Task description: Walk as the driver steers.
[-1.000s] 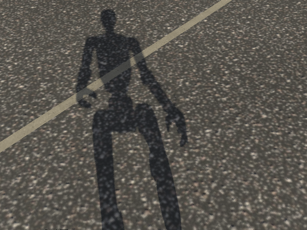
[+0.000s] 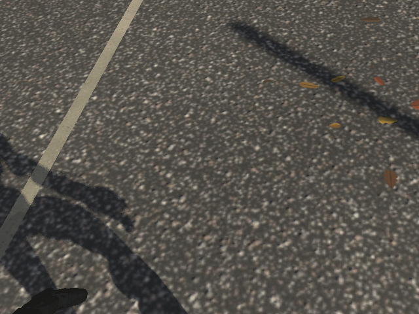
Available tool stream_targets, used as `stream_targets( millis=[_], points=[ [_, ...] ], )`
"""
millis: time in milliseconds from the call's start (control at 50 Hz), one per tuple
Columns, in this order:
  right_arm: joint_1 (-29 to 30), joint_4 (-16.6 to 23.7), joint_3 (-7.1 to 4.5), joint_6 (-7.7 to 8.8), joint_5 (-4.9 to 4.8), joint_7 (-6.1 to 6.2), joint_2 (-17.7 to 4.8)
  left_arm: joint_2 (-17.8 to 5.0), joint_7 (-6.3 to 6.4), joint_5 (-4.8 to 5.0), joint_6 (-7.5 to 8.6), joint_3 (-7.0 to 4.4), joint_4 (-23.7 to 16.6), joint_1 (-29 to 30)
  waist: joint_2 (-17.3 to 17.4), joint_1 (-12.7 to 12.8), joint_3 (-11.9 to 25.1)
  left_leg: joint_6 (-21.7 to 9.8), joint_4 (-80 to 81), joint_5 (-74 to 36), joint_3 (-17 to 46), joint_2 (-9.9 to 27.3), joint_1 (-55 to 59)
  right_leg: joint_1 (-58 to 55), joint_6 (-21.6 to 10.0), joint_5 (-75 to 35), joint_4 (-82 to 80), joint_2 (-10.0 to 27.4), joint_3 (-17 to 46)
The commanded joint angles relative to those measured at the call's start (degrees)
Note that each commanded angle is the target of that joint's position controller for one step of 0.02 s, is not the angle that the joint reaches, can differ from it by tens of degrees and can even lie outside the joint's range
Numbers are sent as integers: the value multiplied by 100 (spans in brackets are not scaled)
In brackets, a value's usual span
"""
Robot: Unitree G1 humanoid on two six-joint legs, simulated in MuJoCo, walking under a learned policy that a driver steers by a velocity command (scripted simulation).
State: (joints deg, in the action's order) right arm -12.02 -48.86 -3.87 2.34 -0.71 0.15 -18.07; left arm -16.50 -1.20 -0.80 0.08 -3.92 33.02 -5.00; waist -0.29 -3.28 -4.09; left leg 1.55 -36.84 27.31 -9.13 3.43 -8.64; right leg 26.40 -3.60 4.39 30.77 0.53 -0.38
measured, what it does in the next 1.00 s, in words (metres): steps on the spot, turning left: left foot, then right foot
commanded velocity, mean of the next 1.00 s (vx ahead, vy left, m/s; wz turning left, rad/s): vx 0.03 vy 0.00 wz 0.42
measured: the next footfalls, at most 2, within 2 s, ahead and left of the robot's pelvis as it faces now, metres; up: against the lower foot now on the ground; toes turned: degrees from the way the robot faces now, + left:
left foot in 0.40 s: +0.05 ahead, +0.13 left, +0.00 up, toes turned +14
right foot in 0.90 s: +0.17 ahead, -0.06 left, +0.00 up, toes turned +35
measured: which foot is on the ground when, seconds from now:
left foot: up 0.00-0.38, down 0.40-0.90, up 0.92-1.00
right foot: down 0.00-0.40, up 0.42-0.88, down 0.90-1.00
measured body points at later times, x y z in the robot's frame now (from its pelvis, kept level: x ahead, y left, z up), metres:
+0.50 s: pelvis +0.03 +0.04 +0.01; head +0.06 +0.07 +0.46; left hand +0.14 +0.35 -0.11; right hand +0.18 -0.24 -0.09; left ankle +0.01 +0.12 -0.72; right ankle +0.08 -0.10 -0.66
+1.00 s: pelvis +0.07 +0.01 +0.02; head +0.11 +0.01 +0.46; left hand +0.05 +0.33 -0.08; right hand +0.35 -0.17 -0.09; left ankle -0.02 +0.10 -0.66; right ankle +0.13 -0.09 -0.72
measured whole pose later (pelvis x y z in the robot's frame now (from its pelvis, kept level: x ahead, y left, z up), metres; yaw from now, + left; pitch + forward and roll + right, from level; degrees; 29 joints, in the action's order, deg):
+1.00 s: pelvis +0.07 +0.01 +0.02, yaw +32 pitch +2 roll +0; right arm -8.6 -40.3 -5.0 -2.6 -1.0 1.7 -20.6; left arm -16.2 1.1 -0.7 0.9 -4.6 46.6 -6.5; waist 3.1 -0.6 -2.7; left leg 2.2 -57.5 29.4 8.4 -5.8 -25.8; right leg 14.0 -0.8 13.3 25.7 -1.1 1.5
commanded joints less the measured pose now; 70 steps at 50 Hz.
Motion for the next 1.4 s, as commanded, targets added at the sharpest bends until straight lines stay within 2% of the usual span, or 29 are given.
stream_targets(
  millis=[20,40,100,220,300,360,380,400,420,440,460,500,560,760,860,880,900,920,940,960,1020,1120,1240,1260,1280,1300,1320,1340,1400],
  points=[
    [-616,99,98,20,28,-173,-435,-494,107,-142,70,-54,-129,-1127,-837,581,2894,161,-2740,1457,1373,79,-1704,-3626,-1874,-4330,-367,2370,2563],
    [-190,219,40,-59,-131,-178,-613,-406,53,-71,101,-4,-39,-844,-665,552,2167,181,-2700,1381,1367,196,-1977,-3222,-1576,-3643,-495,1983,1953],
    [-116,92,17,-314,-17,32,-565,-528,75,-87,126,-26,167,-43,-573,178,1201,367,-1929,502,1237,267,-1422,-1558,-995,-2035,-1067,1440,1051],
    [-31,209,-48,-530,-10,181,-467,-682,323,-63,52,-158,415,175,-662,261,927,296,-1746,-213,883,164,-1309,-1137,-1108,-256,-1504,1606,604],
    [128,370,-66,-544,1,105,-407,-665,387,-24,-21,-189,584,239,-678,292,860,106,-1250,-297,730,163,-1240,-1322,-1034,-8,-1456,1737,440],
    [-293,284,-106,-533,18,-15,-394,-744,400,134,-96,-227,676,438,-663,2,934,-165,-62,-946,436,-33,-569,-1317,-715,-224,-972,1662,106],
    [-501,211,-143,-526,60,-47,-460,-670,403,215,-124,-228,754,383,-494,-76,861,-355,608,-1381,469,-152,-290,-1171,-420,123,-546,1456,-135],
    [-545,260,-233,-505,104,-18,-815,-466,389,190,-158,-209,874,39,462,58,636,-699,1490,-2307,1524,376,-12,-576,128,929,573,954,-671],
    [-426,474,-335,-479,87,81,-1429,-236,366,-47,-156,-141,663,129,2028,273,358,-1533,1684,-4236,3511,1693,456,1041,738,3148,2102,16,-878],
    [-535,567,-323,-351,357,17,-1467,-383,400,-25,-121,-185,470,780,1634,-150,618,-2196,2054,-3846,4014,1961,-11,1210,690,3542,3095,-254,63],
    [-261,613,-306,-224,368,-5,-1359,-558,417,85,-127,-252,523,777,1090,33,539,-1961,2079,-3318,3520,1643,-55,1237,589,3008,3462,-102,352],
    [288,737,-230,-169,70,72,-969,-669,480,56,-159,-333,795,450,683,297,507,-1377,1930,-2973,2879,1170,46,1297,584,2138,3380,49,441],
    [129,778,-156,-200,33,170,-770,-560,474,62,-101,-331,854,328,647,325,800,-1341,1794,-3666,2631,929,320,1055,713,1557,3353,-72,455],
    [124,967,-308,-378,7,192,-1066,-539,315,158,86,-240,891,466,970,117,748,-1445,1569,-3313,3255,713,197,56,890,1530,1007,-274,560],
    [568,1158,-279,-473,-104,200,-987,-658,179,178,236,-275,1069,-109,989,438,903,-1132,1072,-3616,3670,407,124,-1053,665,709,-799,-328,475],
    [559,1201,-244,-483,-104,225,-876,-798,176,148,246,-320,1137,-287,831,476,956,-888,846,-2980,3561,182,-222,-1656,532,10,-1244,-28,604],
    [288,1223,-159,-472,-12,213,-567,-1173,214,44,214,-388,1106,-375,-204,303,1193,-574,-179,-1392,2926,-343,-915,-2424,121,-831,-1282,1079,1575],
    [30,1337,-170,-427,-46,196,-522,-1449,225,-108,159,-419,1103,-246,-1510,36,955,-234,-1144,1082,2041,-1244,-2186,-2619,-888,-2166,-1261,2034,2844],
    [-89,1244,-303,-386,27,180,-1045,-1161,225,-114,169,-347,1002,-142,-1166,136,951,20,-2445,1162,1930,-762,-2400,-2361,-1382,-2063,-1277,2456,2960],
    [-77,1131,-415,-404,-37,160,-1278,-833,251,-70,173,-248,907,109,-797,93,811,101,-2908,726,1885,-614,-2372,-2154,-1200,-1707,-1233,2064,2321],
    [19,1070,-323,-525,-13,172,-817,-684,300,91,120,-151,949,230,-730,187,519,347,-3118,-40,1741,-605,-2429,-1964,-862,-1311,-1215,1347,1357],
    [423,1297,-110,-467,8,138,-434,-899,323,69,37,-173,1126,-64,-922,462,750,406,-1408,-162,1305,-388,-1843,-2358,-973,-1679,-1151,1316,934],
    [-46,1039,-99,-469,28,65,-480,-939,208,222,-11,-101,1327,-105,-838,236,697,14,1652,-1842,782,-479,73,-1725,-590,-1320,-730,1173,744],
    [-35,1080,-125,-479,62,92,-672,-759,175,167,44,-25,1429,-369,-496,286,796,-165,1860,-2651,1257,-142,753,-1297,-181,-719,-545,1008,612],
    [-116,1164,-187,-508,131,163,-1113,-427,112,-96,117,101,1353,-536,802,510,1172,-566,1585,-4507,2462,975,1409,-730,312,854,302,523,119],
    [196,1146,-66,-453,239,97,-793,-363,156,-26,116,112,1319,-330,1299,493,1064,-1303,1639,-4127,2768,1386,484,-858,547,2186,154,276,83],
    [496,1223,8,-362,236,32,-505,-641,196,4,79,65,1353,-174,922,451,806,-1352,1751,-3348,2594,1099,219,-1048,660,2043,212,310,104],
    [561,1129,38,-296,232,20,-413,-604,205,5,72,72,1385,-121,944,486,753,-1109,1746,-2774,2361,810,164,-1131,662,1462,-78,286,105],
    [544,988,35,-206,185,26,-506,-717,234,-24,15,82,1535,-272,874,509,512,-631,1732,-2049,2021,375,-178,-1568,664,179,-620,382,209]
  ],
)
